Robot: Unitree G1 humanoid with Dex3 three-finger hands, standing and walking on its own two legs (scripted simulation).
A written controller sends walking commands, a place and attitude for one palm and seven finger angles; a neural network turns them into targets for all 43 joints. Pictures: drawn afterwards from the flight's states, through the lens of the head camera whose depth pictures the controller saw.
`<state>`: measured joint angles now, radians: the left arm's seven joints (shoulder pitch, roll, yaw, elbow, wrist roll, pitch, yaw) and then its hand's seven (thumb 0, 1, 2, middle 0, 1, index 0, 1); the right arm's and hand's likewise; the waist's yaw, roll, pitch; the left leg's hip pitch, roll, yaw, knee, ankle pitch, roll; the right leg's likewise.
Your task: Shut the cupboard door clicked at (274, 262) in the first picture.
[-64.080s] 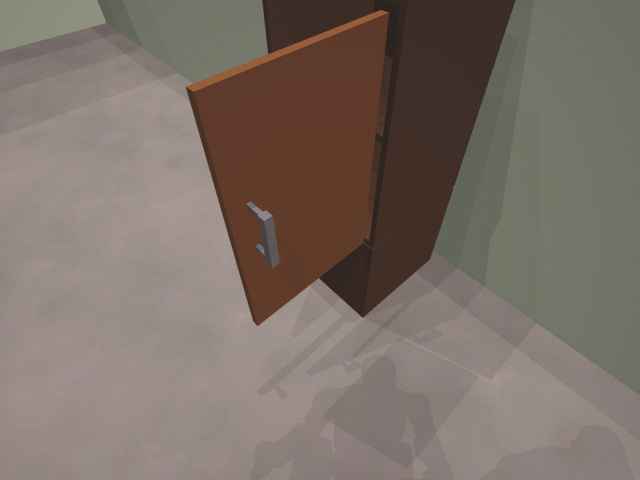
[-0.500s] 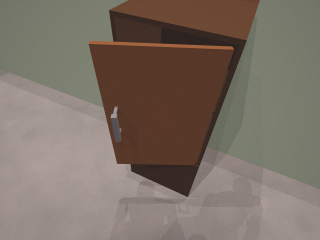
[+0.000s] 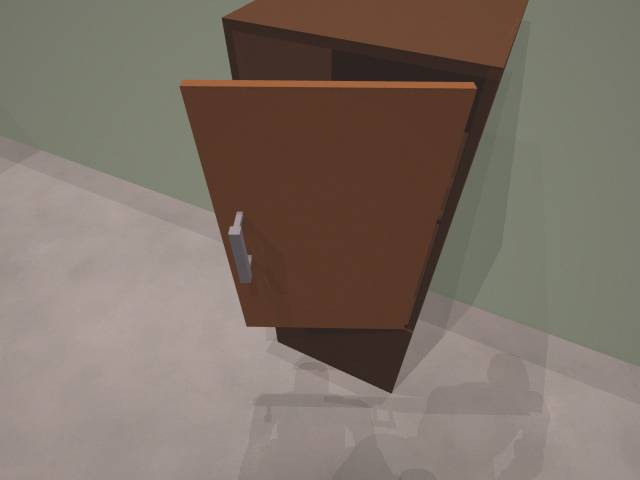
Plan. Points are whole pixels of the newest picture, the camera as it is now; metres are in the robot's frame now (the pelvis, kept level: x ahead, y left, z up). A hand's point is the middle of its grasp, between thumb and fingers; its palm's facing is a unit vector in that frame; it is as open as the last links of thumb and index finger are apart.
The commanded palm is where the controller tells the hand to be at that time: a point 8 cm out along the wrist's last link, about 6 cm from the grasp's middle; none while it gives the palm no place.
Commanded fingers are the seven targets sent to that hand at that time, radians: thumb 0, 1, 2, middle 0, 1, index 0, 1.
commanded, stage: look again from close up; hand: left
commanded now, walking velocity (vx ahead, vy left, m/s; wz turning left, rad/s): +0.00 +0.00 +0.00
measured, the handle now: (242, 248) +0.49 +0.17 -0.03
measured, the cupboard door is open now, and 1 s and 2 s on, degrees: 25 25 25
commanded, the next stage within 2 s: raise the hand and make a fist in 0.36 s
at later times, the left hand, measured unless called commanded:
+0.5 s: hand out of the picture +0.06 +0.16 -0.17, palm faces +0.06 -0.98 -0.19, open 7.3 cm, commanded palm +0.12 +0.21 -0.07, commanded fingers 0.00 0.90 0.90 -0.24 -0.34 -0.24 -0.34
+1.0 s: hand out of the picture +0.13 +0.16 -0.06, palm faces +0.21 -0.98 -0.07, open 5.6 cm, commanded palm +0.14 +0.19 -0.05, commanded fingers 0.00 0.90 0.90 -0.69 -0.84 -0.69 -0.84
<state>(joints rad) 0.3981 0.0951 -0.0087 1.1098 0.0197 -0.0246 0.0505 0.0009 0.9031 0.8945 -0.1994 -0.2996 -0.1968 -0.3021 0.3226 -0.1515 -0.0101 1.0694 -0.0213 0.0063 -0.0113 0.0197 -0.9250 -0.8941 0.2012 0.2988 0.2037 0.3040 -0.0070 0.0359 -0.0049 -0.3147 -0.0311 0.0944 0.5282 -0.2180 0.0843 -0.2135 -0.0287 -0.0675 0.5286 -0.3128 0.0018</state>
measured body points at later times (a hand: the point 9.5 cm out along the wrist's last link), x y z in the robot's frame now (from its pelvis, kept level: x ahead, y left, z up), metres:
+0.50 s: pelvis +0.03 -0.01 +0.00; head +0.04 +0.00 +0.45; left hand +0.05 +0.22 -0.15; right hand +0.04 -0.24 -0.15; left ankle +0.04 +0.06 -0.73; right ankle -0.02 -0.13 -0.73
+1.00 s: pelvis -0.02 -0.06 -0.11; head +0.03 -0.04 +0.33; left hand +0.11 +0.21 -0.05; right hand +0.25 -0.27 -0.15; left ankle +0.04 +0.06 -0.73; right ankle +0.00 -0.13 -0.73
